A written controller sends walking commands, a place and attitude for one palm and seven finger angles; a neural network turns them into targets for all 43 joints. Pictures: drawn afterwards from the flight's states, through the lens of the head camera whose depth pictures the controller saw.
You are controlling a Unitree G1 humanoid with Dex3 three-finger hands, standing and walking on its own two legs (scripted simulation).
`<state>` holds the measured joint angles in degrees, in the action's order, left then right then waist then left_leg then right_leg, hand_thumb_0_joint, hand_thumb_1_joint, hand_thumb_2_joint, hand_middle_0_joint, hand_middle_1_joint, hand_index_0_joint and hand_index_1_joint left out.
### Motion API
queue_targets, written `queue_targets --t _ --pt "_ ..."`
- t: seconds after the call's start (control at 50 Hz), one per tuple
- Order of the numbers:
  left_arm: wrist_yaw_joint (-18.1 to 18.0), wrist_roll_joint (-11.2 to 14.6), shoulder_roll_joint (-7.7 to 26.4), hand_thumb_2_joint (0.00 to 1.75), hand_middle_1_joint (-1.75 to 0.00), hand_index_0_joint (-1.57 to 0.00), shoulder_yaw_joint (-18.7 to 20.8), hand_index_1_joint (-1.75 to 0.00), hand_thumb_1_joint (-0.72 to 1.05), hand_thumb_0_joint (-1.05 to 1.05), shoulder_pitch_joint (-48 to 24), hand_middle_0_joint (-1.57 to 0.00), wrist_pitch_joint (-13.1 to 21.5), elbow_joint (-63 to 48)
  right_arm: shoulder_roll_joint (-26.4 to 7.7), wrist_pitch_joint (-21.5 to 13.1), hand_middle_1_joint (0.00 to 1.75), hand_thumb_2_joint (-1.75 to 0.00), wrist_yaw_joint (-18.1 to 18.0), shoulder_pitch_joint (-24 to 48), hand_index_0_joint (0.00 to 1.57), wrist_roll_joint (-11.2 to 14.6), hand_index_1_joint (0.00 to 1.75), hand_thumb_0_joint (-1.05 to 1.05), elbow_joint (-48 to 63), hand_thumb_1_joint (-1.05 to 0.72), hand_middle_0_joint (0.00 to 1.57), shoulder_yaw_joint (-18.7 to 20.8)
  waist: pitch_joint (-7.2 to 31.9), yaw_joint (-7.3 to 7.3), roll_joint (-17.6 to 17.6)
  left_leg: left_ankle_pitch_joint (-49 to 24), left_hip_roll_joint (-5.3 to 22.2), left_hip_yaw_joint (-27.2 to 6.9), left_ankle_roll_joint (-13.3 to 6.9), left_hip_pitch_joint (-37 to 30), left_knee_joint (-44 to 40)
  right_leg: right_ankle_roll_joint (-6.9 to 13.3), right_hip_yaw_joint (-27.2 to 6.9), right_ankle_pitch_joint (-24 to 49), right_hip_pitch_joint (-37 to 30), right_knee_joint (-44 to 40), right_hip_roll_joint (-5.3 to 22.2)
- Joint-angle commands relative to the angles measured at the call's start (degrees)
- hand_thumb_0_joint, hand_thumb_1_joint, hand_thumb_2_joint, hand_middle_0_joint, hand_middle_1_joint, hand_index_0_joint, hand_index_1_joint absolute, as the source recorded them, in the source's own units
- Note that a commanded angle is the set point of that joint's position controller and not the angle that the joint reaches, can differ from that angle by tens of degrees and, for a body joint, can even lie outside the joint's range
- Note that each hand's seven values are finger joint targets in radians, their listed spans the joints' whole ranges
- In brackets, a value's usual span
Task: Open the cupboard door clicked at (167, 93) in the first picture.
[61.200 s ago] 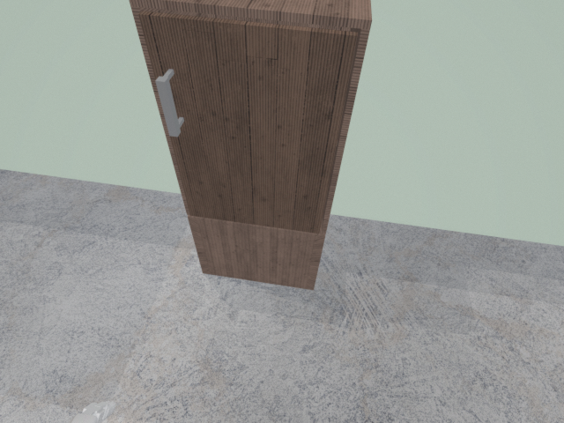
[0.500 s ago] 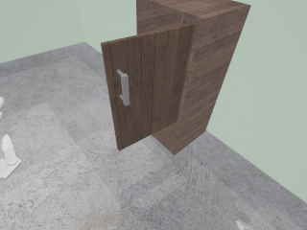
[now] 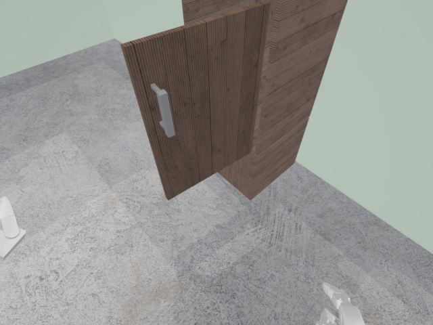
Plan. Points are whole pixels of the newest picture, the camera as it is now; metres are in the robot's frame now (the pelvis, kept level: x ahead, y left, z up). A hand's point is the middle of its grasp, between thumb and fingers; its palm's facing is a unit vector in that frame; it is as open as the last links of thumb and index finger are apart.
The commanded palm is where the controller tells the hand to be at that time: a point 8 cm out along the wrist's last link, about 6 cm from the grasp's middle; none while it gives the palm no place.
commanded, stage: stop stepping back and stand still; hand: left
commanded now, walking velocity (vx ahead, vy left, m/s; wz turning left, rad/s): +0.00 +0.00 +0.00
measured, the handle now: (162, 111) +0.59 +0.17 +0.05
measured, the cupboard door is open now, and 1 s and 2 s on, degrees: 84 84 84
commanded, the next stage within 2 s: let the arm hang, fingers relaxed in 0.44 s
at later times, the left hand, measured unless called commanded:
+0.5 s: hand (23, 221) +0.22 +0.28 +0.15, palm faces +0.39 -0.78 -0.50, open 7.4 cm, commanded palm +0.17 +0.32 +0.18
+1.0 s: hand out of the picture +0.01 +0.20 -0.17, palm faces +0.05 -0.98 -0.20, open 7.0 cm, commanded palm none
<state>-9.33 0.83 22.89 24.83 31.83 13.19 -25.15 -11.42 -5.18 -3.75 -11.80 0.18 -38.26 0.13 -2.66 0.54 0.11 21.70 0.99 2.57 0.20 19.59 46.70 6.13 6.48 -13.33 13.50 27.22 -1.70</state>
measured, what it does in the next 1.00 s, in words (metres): steps on the spot: left foot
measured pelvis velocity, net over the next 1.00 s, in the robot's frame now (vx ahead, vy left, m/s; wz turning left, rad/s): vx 0.00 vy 0.02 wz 0.03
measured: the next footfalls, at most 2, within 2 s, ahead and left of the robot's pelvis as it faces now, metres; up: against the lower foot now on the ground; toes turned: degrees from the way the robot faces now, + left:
left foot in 0.10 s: +0.07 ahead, +0.13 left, +0.00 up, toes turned +2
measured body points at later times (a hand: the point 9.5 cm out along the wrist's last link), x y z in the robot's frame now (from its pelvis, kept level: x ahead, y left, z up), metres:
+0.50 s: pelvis +0.02 +0.02 +0.00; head +0.03 +0.01 +0.45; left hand +0.20 +0.32 +0.18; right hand +0.19 -0.21 -0.09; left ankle +0.03 +0.13 -0.74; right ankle +0.02 -0.05 -0.74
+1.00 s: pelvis +0.00 +0.02 +0.00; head +0.02 +0.02 +0.45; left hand +0.01 +0.25 -0.16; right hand +0.02 -0.22 -0.15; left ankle +0.03 +0.13 -0.74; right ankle +0.02 -0.05 -0.74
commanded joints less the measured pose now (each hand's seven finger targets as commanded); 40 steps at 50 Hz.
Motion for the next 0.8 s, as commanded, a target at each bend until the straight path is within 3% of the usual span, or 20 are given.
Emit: queue_targets --t 0.0,0.04,0.08,0.1,0.12,0.14,0.16,0.18,0.32,0.4,0.5,0.52,0.54,0.56,0.6,0.62,0.66,0.68,0.72,0.78 --pt "-1.7 1.1 9.8 0.90 -0.30 -0.20 6.4 -0.30 0.90 0.00 -1.2 -0.20 3.3 -10.0 -5.6 -3.8 0.30 -0.90 -0.7 5.3 0.20 -0.3 0.30 0.00 9.9 -0.90 0.20 1.5 6.9 -0.86 5.6 -5.1 -0.5 1.9 -0.7 -1.7 -14.2 -0.8 -13.1 11.1 -8.0 -10.2 13.6" --pt "-1.7 1.3 9.6 0.90 -0.30 -0.20 5.6 -0.30 0.90 0.00 -2.0 -0.20 3.3 -12.4 -6.5 -4.1 0.30 -0.90 -0.6 4.5 0.20 -0.4 0.30 0.00 9.9 -0.90 0.20 2.1 7.0 -0.46 1.0 -11.5 -0.1 0.4 -1.2 -8.3 -22.2 -3.3 -12.8 7.7 -5.9 -8.8 11.7" --pt "-1.6 1.3 10.9 0.90 -0.30 -0.20 5.8 -0.30 0.90 0.00 -3.2 -0.20 3.5 -15.9 -8.2 -4.1 0.30 -0.90 -0.8 5.2 0.20 -0.3 0.30 0.00 10.7 -0.90 0.20 3.0 6.4 -1.13 -6.6 -17.7 6.7 -7.3 -3.2 -11.3 -26.3 -6.0 -10.7 4.4 -3.1 -4.2 7.2" --pt "-1.6 1.2 11.1 0.90 -0.30 -0.20 6.0 -0.30 0.90 0.00 -3.6 -0.20 3.6 -16.4 -8.4 -4.0 0.30 -0.90 -0.8 5.3 0.20 -0.1 0.30 0.00 11.2 -0.90 0.20 2.8 6.6 -1.68 -7.9 -20.1 8.8 -10.0 -4.2 -9.7 -26.5 -7.1 -9.6 3.5 -3.5 -3.5 5.4" --pt "-1.4 1.3 10.9 0.90 -0.30 -0.20 5.6 -0.30 0.90 0.00 -3.4 -0.20 3.6 -15.8 -8.9 -4.0 0.30 -0.90 -0.6 5.3 0.20 0.3 0.30 0.00 11.4 -0.90 0.20 3.0 6.5 -1.82 -6.9 -20.3 8.8 -9.5 -4.1 -8.0 -25.6 -7.8 -10.3 4.1 -4.9 -4.0 4.9" --pt "-1.3 0.8 11.7 0.90 -0.30 -0.20 6.9 -0.30 0.90 0.00 -2.1 -0.20 3.1 -13.7 -7.8 -4.0 0.30 -0.90 -0.7 5.1 0.20 0.0 0.30 0.00 11.0 -0.90 0.20 2.5 5.7 -1.22 -10.2 -20.3 7.2 -8.0 -3.5 -6.0 -25.8 -6.5 -10.1 6.7 -5.7 -4.0 4.4" --pt "-1.2 0.8 11.3 0.90 -0.30 -0.20 6.4 -0.30 0.90 0.00 -2.5 -0.20 2.9 -14.3 -7.6 -3.8 0.30 -0.90 -0.6 5.0 0.20 0.0 0.30 0.00 11.3 -0.90 0.20 2.2 5.6 -0.99 -10.9 -20.3 6.6 -7.4 -2.9 -4.5 -25.7 -6.0 -9.4 8.7 -7.3 -3.5 4.5" --pt "-1.1 0.7 12.3 0.90 -0.30 -0.20 7.1 -0.30 0.90 0.00 -3.1 -0.20 2.9 -15.0 -7.8 -4.0 0.30 -0.90 -0.6 5.1 0.20 -0.1 0.30 0.00 11.2 -0.90 0.20 2.4 5.5 -1.02 -10.9 -19.9 5.9 -6.5 -2.2 -4.1 -25.2 -5.7 -9.6 10.1 -8.0 -3.7 4.8" --pt "-0.6 2.1 10.1 0.90 -0.30 -0.20 5.7 -0.30 0.90 0.00 0.5 -0.20 1.4 -10.0 -7.4 -3.2 0.30 -0.90 -0.1 4.1 0.20 0.5 0.30 0.00 11.6 -0.90 0.20 2.2 8.2 -0.33 -1.3 -19.4 3.6 -4.3 -0.9 -6.2 -21.6 -4.9 -11.9 15.4 -8.0 -7.0 7.4" --pt "-0.3 2.4 10.0 0.90 -0.30 -0.20 5.1 -0.30 0.90 0.00 -0.2 -0.20 0.8 -9.7 -7.4 -2.9 0.30 -0.90 -0.3 5.0 0.20 0.4 0.30 0.00 11.9 -0.90 0.20 2.0 7.0 -0.39 -0.5 -17.3 3.4 -4.5 -1.0 -6.3 -22.9 -5.3 -11.3 11.2 -6.3 -8.4 6.8" --pt "-0.4 2.1 10.9 0.90 -0.30 -0.20 5.1 -0.30 0.90 0.00 -2.3 -0.20 0.7 -12.0 -7.5 -3.0 0.30 -0.90 -0.7 5.2 0.20 0.1 0.30 0.00 12.0 -0.90 0.20 1.8 7.5 -0.67 -2.6 -17.8 3.5 -5.0 -1.3 -6.8 -24.7 -5.5 -10.2 11.1 -7.4 -8.1 5.8" --pt "7.4 -2.8 0.8 0.90 -0.30 -0.20 -19.2 -0.30 0.90 0.00 -6.9 -0.20 -6.8 33.0 -16.9 -5.5 0.30 -0.90 4.6 8.3 0.20 0.4 0.30 0.00 -1.8 -0.90 0.20 4.2 3.0 1.75 -3.2 -26.0 6.1 -7.3 -2.1 -1.4 -16.3 -3.9 -4.4 15.5 0.5 1.3 9.8" --pt "8.8 -2.3 -0.4 0.90 -0.30 -0.20 -17.6 -0.30 0.90 0.00 -6.7 -0.20 -11.0 35.0 -15.0 -1.8 0.30 -0.90 4.4 2.9 0.20 -0.1 0.30 0.00 -2.6 -0.90 0.20 4.4 6.9 0.61 -4.0 -28.3 6.4 -6.6 -2.2 -4.9 -18.1 -2.8 -7.9 12.4 1.4 1.2 8.6" --pt "9.2 -2.2 -1.2 0.90 -0.30 -0.20 -17.8 -0.30 0.90 0.00 -6.5 -0.20 -12.3 34.4 -14.8 -0.6 0.30 -0.90 4.1 1.9 0.20 -0.3 0.30 0.00 -1.6 -0.90 0.20 4.0 6.1 0.63 -5.6 -26.1 7.4 -7.7 -3.3 -3.3 -19.1 -3.3 -6.5 6.6 1.7 2.7 7.3" --pt "9.3 -2.7 -1.5 0.90 -0.30 -0.20 -18.8 -0.30 0.90 0.00 -10.2 -0.20 -12.0 39.1 -14.0 0.5 0.30 -0.90 3.8 2.5 0.20 -1.1 0.30 0.00 -2.1 -0.90 0.20 3.0 7.6 -0.31 -0.8 -25.2 9.2 -12.3 -6.1 1.7 -21.4 -3.4 -6.0 1.8 -1.5 6.5 5.5" --pt "9.3 -2.8 -1.0 0.90 -0.30 -0.20 -19.1 -0.30 0.90 0.00 -11.4 -0.20 -11.9 42.0 -14.1 0.9 0.30 -0.90 3.7 3.4 0.20 -1.4 0.30 0.00 -2.4 -0.90 0.20 2.5 7.5 -0.86 3.4 -24.6 9.0 -12.8 -6.3 2.5 -21.8 -3.4 -6.6 2.4 -3.4 5.6 5.5" --pt "9.2 -3.1 0.2 0.90 -0.30 -0.20 -19.5 -0.30 0.90 0.00 -13.9 -0.20 -11.7 48.8 -13.5 1.7 0.30 -0.90 3.6 3.9 0.20 -1.5 0.30 0.00 -3.8 -0.90 0.20 2.1 9.0 -1.17 11.2 -22.0 5.9 -10.4 -4.5 -0.2 -19.3 -2.3 -9.3 7.2 -4.3 0.7 8.3" --pt "9.0 -3.0 0.4 0.90 -0.30 -0.20 -20.1 -0.30 0.90 0.00 -15.7 -0.20 -11.8 52.2 -12.5 2.5 0.30 -0.90 3.7 3.4 0.20 -1.4 0.30 0.00 -5.0 -0.90 0.20 1.9 8.8 -0.52 12.7 -19.8 3.9 -8.7 -3.3 -3.1 -17.6 -0.9 -11.1 7.8 -1.8 -1.4 10.5" --pt "8.6 -2.5 -1.0 0.90 -0.30 -0.20 -21.5 -0.30 0.90 0.00 -18.5 -0.20 -12.5 58.7 -9.8 3.9 0.30 -0.90 3.6 1.9 0.20 -1.7 0.30 0.00 -7.8 -0.90 0.20 0.9 7.6 0.58 8.8 -17.9 2.1 -6.4 -2.1 -6.7 -17.3 0.3 -11.8 7.4 0.9 -3.3 12.3" --pt "8.1 -2.0 -2.4 0.90 -0.30 -0.20 -22.8 -0.30 0.90 0.00 -18.3 -0.20 -13.1 66.8 -8.4 4.9 0.30 -0.90 3.5 2.1 0.20 -1.9 0.30 0.00 -11.1 -0.90 0.20 -0.2 5.4 -0.16 -4.0 -17.6 3.8 -8.4 -2.4 -6.5 -22.7 -2.0 -9.9 1.0 -0.8 -4.0 9.0"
